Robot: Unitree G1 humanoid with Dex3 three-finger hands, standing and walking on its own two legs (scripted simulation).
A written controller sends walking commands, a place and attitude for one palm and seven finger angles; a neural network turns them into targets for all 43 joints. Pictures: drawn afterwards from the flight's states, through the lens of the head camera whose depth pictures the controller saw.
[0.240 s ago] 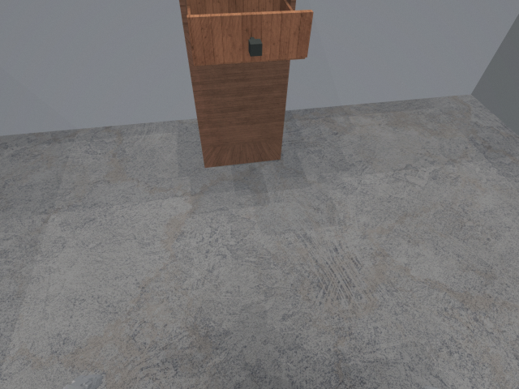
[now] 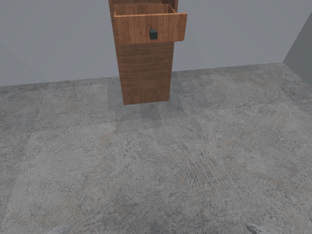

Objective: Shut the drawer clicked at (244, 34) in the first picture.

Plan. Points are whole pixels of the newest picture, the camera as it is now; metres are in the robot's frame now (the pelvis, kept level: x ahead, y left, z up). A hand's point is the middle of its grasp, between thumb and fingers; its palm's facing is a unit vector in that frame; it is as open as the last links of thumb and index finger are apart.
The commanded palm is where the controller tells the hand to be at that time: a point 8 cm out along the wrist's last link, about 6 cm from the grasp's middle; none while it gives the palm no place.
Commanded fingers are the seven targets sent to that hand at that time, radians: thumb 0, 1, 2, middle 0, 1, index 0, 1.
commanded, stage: stand and wait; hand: left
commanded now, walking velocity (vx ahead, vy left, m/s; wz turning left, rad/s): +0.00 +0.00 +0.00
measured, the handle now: (152, 32) +1.05 +0.09 +0.04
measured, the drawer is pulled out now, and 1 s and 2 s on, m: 0.28 0.28 0.28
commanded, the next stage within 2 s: look at it before walking up in 0.76 s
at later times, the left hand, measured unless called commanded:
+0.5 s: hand out of the picture +0.06 +0.23 -0.15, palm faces -0.03 -0.94 -0.35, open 7.4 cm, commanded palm none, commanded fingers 0.00 0.90 0.90 -0.20 -0.30 -0.20 -0.30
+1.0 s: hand out of the picture +0.06 +0.22 -0.15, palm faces -0.04 -0.94 -0.33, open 7.4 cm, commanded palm none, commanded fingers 0.00 0.90 0.90 -0.20 -0.30 -0.20 -0.30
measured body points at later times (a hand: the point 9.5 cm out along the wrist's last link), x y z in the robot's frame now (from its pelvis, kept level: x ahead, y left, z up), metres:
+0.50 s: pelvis -0.02 -0.02 +0.00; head -0.01 -0.02 +0.45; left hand +0.06 +0.28 -0.13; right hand +0.06 -0.32 -0.13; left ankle -0.02 +0.11 -0.74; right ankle -0.01 -0.14 -0.74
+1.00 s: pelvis -0.02 -0.02 +0.01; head -0.01 -0.02 +0.46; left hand +0.06 +0.27 -0.13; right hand +0.05 -0.32 -0.13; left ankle -0.02 +0.11 -0.74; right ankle -0.01 -0.14 -0.74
